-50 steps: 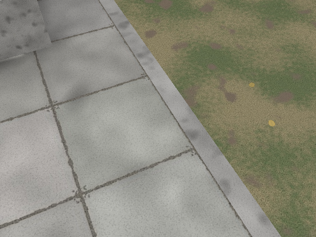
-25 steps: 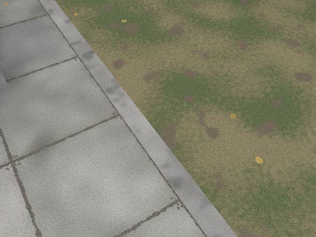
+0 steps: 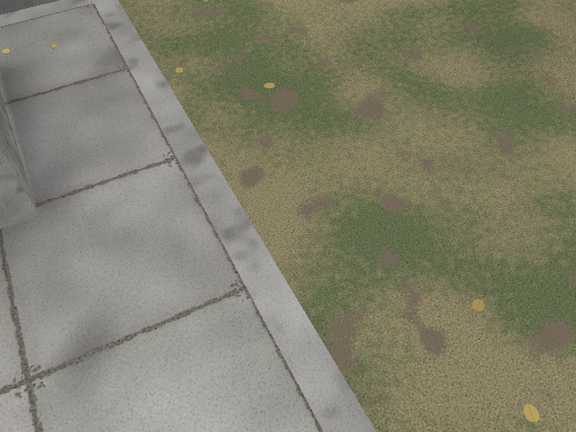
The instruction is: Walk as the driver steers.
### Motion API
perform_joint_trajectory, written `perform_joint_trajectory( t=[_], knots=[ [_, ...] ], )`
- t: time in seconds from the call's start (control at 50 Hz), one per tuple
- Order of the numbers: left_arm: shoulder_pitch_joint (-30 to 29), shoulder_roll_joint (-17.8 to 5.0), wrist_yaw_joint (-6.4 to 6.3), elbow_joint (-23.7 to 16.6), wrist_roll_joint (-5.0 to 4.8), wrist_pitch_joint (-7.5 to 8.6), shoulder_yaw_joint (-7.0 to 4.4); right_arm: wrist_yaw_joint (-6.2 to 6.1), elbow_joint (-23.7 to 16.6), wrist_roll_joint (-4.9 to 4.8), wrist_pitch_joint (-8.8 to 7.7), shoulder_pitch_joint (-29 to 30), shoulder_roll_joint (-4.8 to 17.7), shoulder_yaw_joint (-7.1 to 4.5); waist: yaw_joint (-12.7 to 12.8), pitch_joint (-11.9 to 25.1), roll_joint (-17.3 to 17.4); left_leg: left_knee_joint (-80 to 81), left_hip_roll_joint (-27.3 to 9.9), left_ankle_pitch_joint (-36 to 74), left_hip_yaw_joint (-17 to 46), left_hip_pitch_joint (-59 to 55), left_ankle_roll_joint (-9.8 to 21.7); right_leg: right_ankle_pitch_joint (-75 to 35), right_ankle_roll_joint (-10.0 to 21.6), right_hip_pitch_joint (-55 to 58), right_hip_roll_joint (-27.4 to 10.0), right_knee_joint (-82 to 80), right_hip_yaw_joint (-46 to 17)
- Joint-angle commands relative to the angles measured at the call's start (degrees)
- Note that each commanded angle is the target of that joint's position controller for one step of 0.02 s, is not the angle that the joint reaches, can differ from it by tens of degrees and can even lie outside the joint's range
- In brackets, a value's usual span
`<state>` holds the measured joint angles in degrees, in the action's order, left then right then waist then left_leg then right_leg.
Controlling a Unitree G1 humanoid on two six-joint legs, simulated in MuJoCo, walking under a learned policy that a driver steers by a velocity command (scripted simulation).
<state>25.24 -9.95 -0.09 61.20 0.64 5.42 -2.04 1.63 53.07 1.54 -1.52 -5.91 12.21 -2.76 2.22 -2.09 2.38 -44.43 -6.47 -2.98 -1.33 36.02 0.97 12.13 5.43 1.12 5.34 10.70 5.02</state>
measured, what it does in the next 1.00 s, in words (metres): walks ahead: left foot, then right foot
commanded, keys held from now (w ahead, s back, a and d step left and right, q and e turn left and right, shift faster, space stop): w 0.84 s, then w+q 0.16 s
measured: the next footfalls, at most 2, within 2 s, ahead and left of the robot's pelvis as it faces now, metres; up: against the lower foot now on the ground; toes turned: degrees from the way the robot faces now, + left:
left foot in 0.18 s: +0.28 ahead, +0.11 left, +0.00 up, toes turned +4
right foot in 0.74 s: +0.58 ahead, -0.06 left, +0.00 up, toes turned -4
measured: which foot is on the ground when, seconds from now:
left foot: up 0.00-0.16, down 0.18-0.74, up 0.76-1.00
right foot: down 0.00-0.18, up 0.20-0.72, down 0.74-1.00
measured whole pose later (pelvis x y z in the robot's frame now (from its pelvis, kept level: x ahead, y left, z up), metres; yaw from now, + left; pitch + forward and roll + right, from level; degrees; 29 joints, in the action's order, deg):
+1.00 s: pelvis +0.54 +0.00 +0.00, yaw +3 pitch -1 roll -1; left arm 19.7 -11.4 -0.2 59.0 1.1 5.7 -3.1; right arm 1.3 55.6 1.7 -1.9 -13.0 12.7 -3.6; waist 0.0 -2.2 2.2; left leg -61.0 -4.2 -11.8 2.0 32.6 3.5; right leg 10.2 5.5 -6.0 3.9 16.4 8.1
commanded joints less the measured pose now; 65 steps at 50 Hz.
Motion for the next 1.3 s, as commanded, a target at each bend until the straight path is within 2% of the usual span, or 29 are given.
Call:
perform_joint_trajectory(
  t=[0.02, 0.08, 0.12, 0.16, 0.18, 0.2, 0.22, 0.24, 0.26, 0.28, 0.32, 0.4, 0.5, 0.64, 0.7, 0.72, 0.74, 0.76, 0.78, 0.8, 0.82, 0.84, 0.88, 0.92, 0.98, 1.12, 1.2, 1.26, 1.3],
  knots=[
    [3.5, -7.4, -0.42, -1.2, 0.15, 0.61, -1.06, -0.05, -4.7, -0.29, -0.74, 6.9, 1.8, 0.27, 0.6, -3.8, -5.9, 6.1, 2.1, 2.8, -2.8, 0.6, 0.4, -22.9, 5.6, -0.7, -15.6, -3.6, -7.4],
    [5.0, -7.8, -0.93, -0.3, 0.71, 0.26, -1.19, -0.17, -6.2, -0.26, -1.24, 9.5, 2.6, 0.18, 0.9, -4.5, -6.1, 9.8, 3.0, -0.2, -2.9, 1.1, 2.2, -27.8, 6.0, 4.9, -17.7, -1.1, -7.5],
    [3.7, -8.5, -1.26, -0.2, 0.95, 0.12, -1.43, -0.38, -6.2, -0.29, -1.78, 7.7, 3.2, -0.14, -0.8, -3.7, -6.4, 12.3, 4.5, -4.3, -3.5, -3.1, 4.1, -36.7, 5.2, 6.7, -18.5, 2.9, -6.6],
    [1.7, -9.5, -1.27, -0.3, 0.99, -0.08, -1.71, -1.13, -3.0, -0.15, -2.48, -2.6, 4.8, -1.15, -5.4, 1.6, -6.4, 15.8, 8.2, -6.7, -5.1, -16.4, 6.4, -49.8, 3.7, 5.9, -17.3, 15.1, -4.9],
    [0.8, -9.1, -1.11, -0.7, 0.59, -0.19, -1.52, -1.67, 0.4, 0.54, -3.09, -12.8, 6.4, -2.04, -9.5, 7.0, -4.6, 18.3, 7.2, -4.0, -3.8, -30.0, 8.1, -45.0, 2.5, -0.1, -14.9, 26.7, -2.9],
    [2.1, -5.9, -0.64, -2.9, -0.86, -0.09, -0.57, -2.33, 2.0, 2.06, -3.45, -22.3, 11.9, -3.50, -11.3, 14.7, 2.5, 19.3, -7.0, -9.1, 13.4, -47.0, 12.4, -23.6, 0.6, -15.6, -10.5, 45.5, -0.2],
    [7.6, -3.4, -0.23, -2.7, -1.74, -0.20, -0.53, -1.70, 2.2, 1.56, -2.92, -22.6, 15.2, -4.30, -8.4, 19.3, 11.6, 27.0, -19.0, -8.7, 38.9, -55.2, 19.4, 19.5, -0.6, -31.8, 0.0, 62.5, -2.1],
    [2.1, -7.8, -0.41, -3.1, -0.24, -0.62, -1.78, -1.36, 1.5, -0.49, -2.32, -16.5, 12.3, -3.76, -6.7, 12.7, 2.7, 28.7, -15.5, -14.4, 35.4, -48.7, 17.3, 15.1, 0.4, -36.2, -4.2, 65.6, -8.6],
    [-2.5, -7.4, -0.09, -4.6, 0.04, -0.29, -1.81, -1.21, 0.5, -0.87, -2.44, -10.9, 8.4, -2.64, -5.1, 5.0, 0.5, 30.4, -13.6, -13.6, 26.9, -39.9, 15.4, 9.6, 0.5, -37.3, -6.5, 63.4, -8.3],
    [-4.3, -6.3, 0.09, -4.8, 0.13, -0.20, -1.71, -1.06, 0.4, -0.62, -2.83, -8.3, 5.5, -1.81, -3.6, 1.7, -1.1, 32.6, -10.7, -9.5, 21.1, -33.9, 13.3, 6.1, 0.4, -35.3, -8.5, 59.9, -8.0],
    [-2.9, -4.6, 0.67, -4.3, 1.42, -1.54, -1.58, -1.50, 1.8, -0.82, -3.54, -8.5, 2.5, -0.77, -0.8, 0.3, 0.8, 34.7, -6.6, -2.7, 13.4, -27.6, 10.6, 3.7, -0.9, -30.2, -10.2, 55.2, -7.4],
    [-7.6, -4.0, 1.48, -6.2, 1.67, -3.22, -1.58, -1.77, 4.1, -0.99, -4.71, -14.0, 5.3, -1.09, -0.4, -0.8, 0.5, 37.1, -5.2, 3.5, 8.7, -27.2, 11.1, -0.5, -3.1, -33.7, -11.2, 50.4, -5.2],
    [-19.7, -4.2, 1.77, -10.5, 0.96, -3.31, -1.13, -1.77, 5.2, -0.98, -4.49, -18.9, 4.9, -0.55, -3.1, -3.4, 0.6, 38.4, -3.3, 8.4, 5.3, -30.8, 10.1, -9.3, -4.9, -38.9, -11.6, 36.8, -2.9],
    [-29.1, -4.5, 1.59, -14.3, 0.62, -2.54, -0.49, -2.58, 7.6, -0.23, -4.11, -24.6, 5.5, -0.50, -5.6, -4.4, 1.5, 34.7, -5.8, 18.8, 3.7, -41.7, 10.3, -9.2, -2.4, -38.1, -8.7, 24.0, -0.6],
    [-24.3, -5.7, 1.10, -13.6, 0.59, -1.71, -1.15, -3.00, 7.6, 0.10, -3.92, -22.3, 6.7, -0.88, -2.4, -2.1, 2.2, 27.0, -6.5, 35.5, 2.1, -43.5, 8.9, -2.9, 0.5, -29.1, -5.5, 20.3, 0.6],
    [-17.9, -6.6, 0.68, -11.5, 0.68, -1.33, -1.75, -2.95, 7.6, 0.08, -3.76, -21.5, 7.2, -1.01, 0.4, 1.2, 2.1, 19.6, -5.7, 41.1, 1.3, -43.0, 8.2, -2.2, 1.8, -21.6, -3.6, 18.2, 1.4],
    [-7.9, -8.1, 0.14, -8.1, 1.30, -0.72, -2.60, -2.80, 7.2, -0.31, -3.61, -20.4, 6.9, -0.86, 4.5, 6.4, 0.3, 8.3, -3.4, 37.4, -0.6, -37.8, 7.0, -5.2, 3.4, -8.5, -3.9, 15.2, 0.6],
    [1.9, -13.2, -0.57, -6.3, 2.84, -0.33, -4.02, -2.36, 5.0, -1.64, -3.75, -21.0, 4.2, 0.00, 6.9, 13.9, -5.8, -9.6, 0.4, 18.0, -3.1, -22.9, 5.2, -0.8, 7.5, 8.5, -16.9, 14.6, -14.6],
    [3.6, -17.0, -0.13, -5.7, 2.59, -0.84, -5.05, -1.84, 4.8, -2.86, -3.64, -26.5, 0.9, 0.27, 4.1, 19.6, -16.7, -28.4, 11.2, -27.3, -2.6, -5.8, 3.6, -0.6, 14.8, 18.8, -30.4, 7.7, -40.9],
    [-2.3, -14.0, 0.29, -6.6, 0.65, -1.45, -4.39, -2.12, 4.6, -1.32, -3.26, -21.0, 5.9, -1.13, 2.7, 14.0, -6.6, -31.7, 7.7, -24.4, 5.1, -1.0, 4.8, 3.8, 12.4, 13.0, -26.9, 5.7, -38.8],
    [-8.3, -10.8, 0.43, -7.6, 0.14, -1.38, -3.43, -1.82, 3.1, -1.12, -3.57, -16.9, 5.3, -1.15, 0.7, 6.1, -5.3, -29.6, 5.4, -18.9, 4.7, 0.1, 4.9, 2.8, 10.6, 4.1, -25.3, 3.8, -30.3],
    [-11.0, -7.8, 0.59, -7.8, 0.36, -1.02, -2.61, -1.65, 2.9, -1.00, -3.66, -15.2, 4.3, -1.04, -0.8, 2.7, -3.6, -26.4, 3.5, -15.5, 4.4, -1.7, 4.8, -1.1, 8.8, -2.0, -22.6, 1.6, -25.0],
    [-11.1, -4.8, 0.09, -6.6, 0.22, -0.23, -1.59, -1.11, 3.7, 0.14, -2.14, -17.1, 2.3, -0.89, -3.6, 0.7, -5.4, -22.0, 1.9, -13.4, 4.5, -7.0, 3.7, -5.6, 5.6, -9.2, -19.2, -1.0, -16.5],
    [-8.1, -5.5, -0.18, -5.3, 0.20, 0.83, -1.60, -0.55, 3.7, 0.34, -0.89, -17.1, 1.4, -0.94, -4.2, 0.1, -5.5, -20.8, 2.0, -12.1, 4.1, -7.4, 3.0, -9.3, 5.2, -10.7, -18.5, -2.4, -12.7],
    [-5.3, -7.2, -0.31, -4.6, 0.35, 1.49, -1.89, -0.02, 1.5, 0.21, 0.11, -10.8, 2.0, -1.07, -3.7, -2.2, -5.1, -17.3, 1.0, -6.3, 3.9, -1.0, 2.1, -10.3, 4.3, -9.7, -18.2, -4.8, -8.0],
    [-0.2, -6.9, -1.09, -3.7, 0.25, 1.59, -1.32, 0.67, -4.2, -0.29, -0.40, 3.1, 0.8, 0.17, -0.7, -3.9, -5.7, 0.9, 2.1, 4.3, -1.9, 1.3, 2.1, -22.9, 1.5, -3.7, -16.9, -4.3, 1.9],
    [2.8, -7.9, -1.88, -2.6, 0.50, 0.89, -1.47, 0.97, -6.5, 0.12, -0.44, 7.0, 1.2, 0.33, 0.1, -4.5, -6.0, 7.9, 4.0, 0.5, -5.6, 0.2, 4.5, -33.3, 1.6, 4.1, -19.0, 0.1, 5.1],
    [3.7, -8.7, -1.96, -1.0, 0.94, 0.17, -1.34, 0.00, -4.6, 0.62, -0.84, 1.1, 2.1, -0.32, -2.9, -1.6, -8.1, 10.8, 8.9, -8.7, -7.0, -9.4, 8.2, -56.1, 2.6, 6.7, -20.4, 9.7, 5.0],
    [1.7, -9.3, -1.42, -1.3, 0.43, -0.66, -1.20, -0.77, 0.5, 1.45, -1.90, -13.8, 5.2, -1.86, -9.8, 5.6, -6.8, 18.1, 9.5, -6.1, -5.6, -28.5, 11.2, -51.8, 2.2, 0.8, -18.8, 28.3, 5.1]
  ],
)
